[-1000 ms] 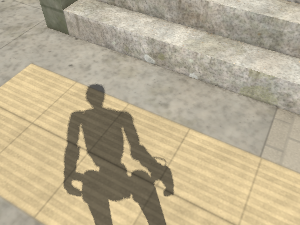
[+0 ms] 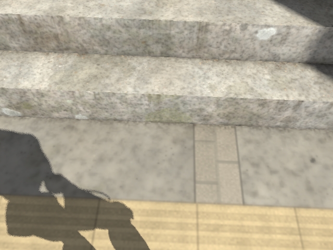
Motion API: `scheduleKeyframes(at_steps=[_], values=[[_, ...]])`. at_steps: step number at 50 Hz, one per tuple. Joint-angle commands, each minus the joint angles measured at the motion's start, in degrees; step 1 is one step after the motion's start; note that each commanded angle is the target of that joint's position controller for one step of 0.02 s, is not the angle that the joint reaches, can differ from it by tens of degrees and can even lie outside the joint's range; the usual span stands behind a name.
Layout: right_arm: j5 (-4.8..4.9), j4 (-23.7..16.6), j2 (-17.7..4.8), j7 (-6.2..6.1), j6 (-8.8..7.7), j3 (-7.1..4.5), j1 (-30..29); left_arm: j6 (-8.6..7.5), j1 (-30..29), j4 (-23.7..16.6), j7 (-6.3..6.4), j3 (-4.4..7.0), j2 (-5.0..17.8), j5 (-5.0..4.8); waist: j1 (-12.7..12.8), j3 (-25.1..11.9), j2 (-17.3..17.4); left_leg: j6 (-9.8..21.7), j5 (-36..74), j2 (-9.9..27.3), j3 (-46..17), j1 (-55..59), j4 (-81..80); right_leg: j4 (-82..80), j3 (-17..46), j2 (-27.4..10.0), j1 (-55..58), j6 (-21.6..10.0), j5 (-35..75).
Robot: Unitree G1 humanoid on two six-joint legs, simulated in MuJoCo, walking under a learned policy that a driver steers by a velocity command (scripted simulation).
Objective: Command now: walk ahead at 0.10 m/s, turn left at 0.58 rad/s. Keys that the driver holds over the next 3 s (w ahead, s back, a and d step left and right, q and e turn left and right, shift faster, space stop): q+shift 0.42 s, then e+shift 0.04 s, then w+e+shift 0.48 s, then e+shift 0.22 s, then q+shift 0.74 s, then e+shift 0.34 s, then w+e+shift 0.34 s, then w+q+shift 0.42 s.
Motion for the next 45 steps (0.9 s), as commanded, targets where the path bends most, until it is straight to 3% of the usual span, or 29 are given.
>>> scheduleKeyframes(at_steps=[1,4,8,10,11,12,13,14,15,16,17,19,21,23,25,26,27,30,31,32,33,34,35,36,37,38,40,45], values=[[-0.4,-5.68,-9.59,-0.16,0.86,-2.94,-2.51,1.71,7.24,-1.51,0.68,0.71,4.64,-0.32,4.41,-10.52,6.28,6.66,-4.86,12.84,-21.48,1.85,-8.43,-4.47,-1.08,0.96,4.97,0.39,0.41],[-0.33,-6.65,-10.23,-0.23,2.4,-3.88,-2.02,1.78,2.14,-2.89,0.93,0.42,5.3,-0.73,2.71,-8.37,7.65,4.84,-21.96,11.66,-26.18,0.53,-11.16,-9.63,-0.1,1.69,4.93,0.32,3.28],[-0.59,-6.96,-10.64,-0.08,3.56,-4.83,-1.56,0.13,0.4,-3.4,1.61,-0.1,4.94,-2.04,1.19,-7.29,8.77,3.13,-22.54,10.6,-29.89,2.51,-9.88,-19.2,0.75,3.76,8.29,-0.86,2.91],[-0.39,-7.46,-10.3,0.05,3.89,-4.97,-3.38,-0.85,3.56,-2.76,2.31,-0.04,5.02,-2.53,2.64,-6.78,9.71,0.78,-22.63,9.23,-30.94,0.32,-8.94,-29.33,0.81,4.6,15.12,-2.25,3.72],[0.16,-7.83,-9.83,-0.02,3.78,-4.87,-4.65,-1.36,6.52,-2.09,2.89,0.27,5.64,-2.35,4.45,-6.53,9.62,-1.94,-26.02,7.03,-29.97,-2.59,-8.0,-37.69,0.66,3.78,21.04,-2.9,7.06],[0.86,-7.95,-7.61,-0.2,3.49,-4.33,-2.82,-1.71,7.15,-2.32,3.63,1.25,9.21,-2.03,3.64,-7.91,4.92,-5.39,-32.08,3.15,-25.78,-6.51,-2.31,-44.46,6.53,-3.78,26.91,-4.49,3.78],[2.16,-9.4,-4.29,-0.5,3.25,-3.75,-1.34,-1.47,4.84,-4.39,3.69,2.49,15.27,-1.24,2.34,-10.47,-9.15,-8.01,-33.45,-4.43,-11.9,-12.36,15.51,-50.39,24.8,-21.0,28.66,-10.19,-5.42],[-0.47,-8.02,-9.63,-0.8,2.86,-4.96,-1.31,-1.13,-2.42,-5.56,3.33,2.11,13.49,-0.2,0.79,-5.23,-7.17,-8.49,-28.9,-2.05,-3.64,-16.41,29.5,-51.81,25.54,-24.54,20.15,-13.38,2.01],[-1.32,-7.89,-11.85,-0.44,2.89,-5.58,-2.66,-1.08,-2.41,-5.94,3.06,0.99,8.38,-0.44,0.37,-5.91,-3.26,-8.75,-25.16,2.01,-2.54,-12.25,36.11,-48.57,18.78,-21.87,16.77,-13.64,12.02],[-1.56,-7.58,-10.38,0.01,3.27,-5.3,-1.39,-1.16,-3.55,-5.83,2.72,0.33,6.01,-0.78,-1.0,-6.14,-1.94,-8.55,-22.38,2.45,-1.86,-10.98,40.81,-46.07,11.87,-17.75,15.97,-12.17,19.85],[-1.7,-7.23,-9.28,0.42,4.01,-4.98,0.09,-1.25,-3.74,-6.13,2.52,0.17,5.8,-1.01,-1.5,-6.89,-3.2,-8.6,-20.72,2.88,-0.87,-11.56,45.55,-44.53,7.08,-15.32,17.23,-11.25,24.47],[-0.84,-7.76,-9.05,1.62,5.18,-4.39,-0.25,-1.01,-1.84,-6.62,2.28,0.15,5.77,-0.69,-0.15,-7.07,-5.4,-9.36,-19.68,4.53,1.57,-13.86,49.08,-42.54,1.62,-14.0,19.67,-11.31,31.28],[-0.29,-9.95,-8.53,2.28,5.62,-3.61,-4.83,-0.87,2.68,-5.7,1.99,0.81,6.97,-0.51,2.57,-6.37,-6.31,-10.3,-19.14,6.39,3.04,-16.59,45.09,-41.61,-0.29,-14.72,24.03,-11.71,34.78],[-0.26,-11.24,-7.05,2.39,5.67,-2.65,-7.66,-1.14,9.18,-3.36,1.61,1.59,8.46,-0.45,5.18,-7.79,-6.98,-10.27,-22.1,5.37,1.85,-14.77,39.66,-39.56,1.56,-15.68,27.01,-13.27,41.74],[-0.44,-11.35,-6.29,2.63,5.53,-1.81,-8.25,-1.72,12.7,-1.92,0.49,2.4,10.0,-0.2,6.72,-10.42,-8.42,-8.2,-23.03,4.57,0.78,-11.56,32.53,-43.79,4.93,-16.04,27.54,-13.17,13.17],[-0.68,-11.31,-5.87,2.81,5.3,-1.4,-8.82,-2.02,12.35,-1.49,-0.18,2.47,10.21,-0.29,6.61,-9.24,-9.73,-7.09,-23.29,4.35,0.8,-9.54,27.91,-46.98,7.11,-15.95,25.43,-12.86,-0.7],[-0.97,-11.34,-6.0,2.94,4.96,-1.11,-9.69,-2.11,11.44,-1.02,-0.78,2.51,10.33,-0.43,5.91,-6.95,-10.82,-6.19,-24.45,4.79,3.0,-7.05,23.34,-49.18,8.45,-15.77,22.57,-12.68,-6.72],[-0.81,-10.81,-5.84,2.01,2.69,-0.43,-10.72,-1.57,11.68,0.57,-1.98,3.4,11.38,-0.98,4.25,-2.82,-8.61,-3.92,-26.36,3.46,8.06,6.01,6.89,-48.44,8.81,-13.25,13.64,-12.91,-4.86],[-0.71,-9.03,-4.82,1.37,1.72,-0.18,-6.45,-1.18,11.14,1.12,-1.99,3.78,11.69,-1.61,1.31,-2.3,-5.85,-2.74,-18.26,3.11,8.95,14.02,-2.41,-45.61,7.93,-11.5,9.54,-12.34,-5.0],[-0.76,-6.55,-5.66,0.48,0.63,-0.42,0.23,-1.14,9.76,0.95,-1.68,3.89,10.69,-2.29,-2.07,-2.9,-2.6,-1.69,-11.85,4.98,7.29,27.89,-6.54,-40.71,6.28,-9.06,-0.44,-10.33,-5.46],[-1.51,-4.63,-9.73,-0.64,-0.52,-1.37,9.17,-1.77,5.54,-1.39,-1.61,2.9,6.23,-2.76,-6.83,-6.51,5.62,-0.54,-22.53,16.61,-4.75,43.43,-10.04,-27.61,1.6,-3.36,-14.96,-6.97,-7.73],[-1.89,-5.21,-15.91,-1.48,-0.97,-2.53,10.48,-2.54,2.57,-4.54,-1.57,1.49,0.9,-3.47,-7.56,-6.9,14.99,1.65,-40.86,31.77,-23.27,44.95,-14.42,-11.72,-3.84,1.17,-26.8,-5.79,-7.65],[-2.17,-5.62,-15.45,-2.36,-1.37,-2.74,7.12,-2.81,-1.44,-6.11,-1.54,2.23,5.5,-2.44,-6.9,-1.35,10.06,4.71,-42.79,34.58,-25.52,34.32,-15.94,-5.5,1.15,-3.23,-28.97,-6.44,-0.97],[-1.86,-6.39,-10.88,-2.36,-1.96,-1.4,1.75,-2.64,0.0,-4.67,-2.28,3.09,7.0,-2.72,-2.99,0.8,7.86,2.97,-38.5,30.42,-19.89,31.53,-15.7,-2.07,2.42,-4.39,-27.92,-6.21,4.27],[-1.35,-7.23,-8.34,-2.14,-2.5,-0.7,-1.95,-2.31,3.77,-2.54,-2.97,3.48,7.32,-2.52,-0.14,0.27,8.13,0.97,-32.08,27.35,-13.68,29.46,-16.04,-0.24,1.67,-4.82,-25.88,-5.21,7.64],[-1.18,-7.79,-7.13,-2.17,-2.86,-0.32,-3.41,-1.67,6.15,-0.93,-3.61,3.82,7.68,-1.83,1.13,-1.38,8.96,-0.11,-27.0,25.15,-8.47,28.32,-16.34,2.7,-0.07,-5.04,-24.07,-4.32,9.56],[-0.79,-6.99,-6.12,-2.08,-3.64,-0.01,-1.82,-0.81,6.19,-0.53,-4.69,3.61,6.12,-0.89,1.4,-1.21,7.43,-0.34,-19.22,22.93,-1.28,25.65,-16.82,8.34,-2.14,-5.8,-24.36,-3.56,12.98],[-1.27,-3.46,-5.57,-1.15,-5.4,0.05,2.65,-0.41,-1.42,-3.78,-6.1,2.81,4.59,-0.93,1.39,3.76,6.09,-0.59,-8.96,21.39,9.57,21.78,-19.9,5.24,-4.74,-7.14,-26.46,-4.42,20.81]])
